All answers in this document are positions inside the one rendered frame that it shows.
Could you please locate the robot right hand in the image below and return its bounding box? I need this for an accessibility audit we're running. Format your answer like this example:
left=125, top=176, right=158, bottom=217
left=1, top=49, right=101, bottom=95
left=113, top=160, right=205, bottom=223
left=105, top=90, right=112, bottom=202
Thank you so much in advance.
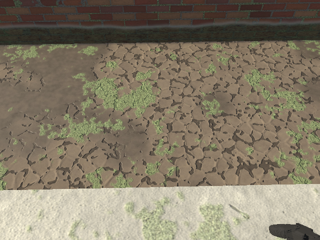
left=269, top=223, right=320, bottom=240

